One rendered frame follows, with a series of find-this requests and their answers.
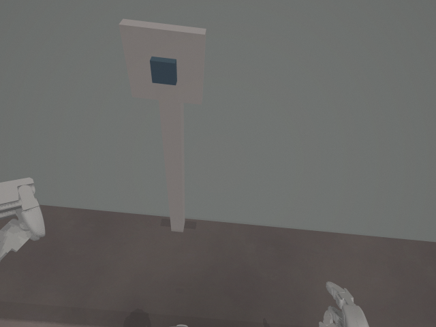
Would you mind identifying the panel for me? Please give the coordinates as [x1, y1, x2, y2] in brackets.
[119, 19, 206, 232]

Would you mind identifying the robot right hand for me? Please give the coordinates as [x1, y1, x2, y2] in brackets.
[319, 281, 369, 327]

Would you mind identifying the button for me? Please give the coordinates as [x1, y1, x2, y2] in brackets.
[150, 57, 177, 85]

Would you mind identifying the robot left hand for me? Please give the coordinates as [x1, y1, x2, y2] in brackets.
[0, 177, 46, 261]

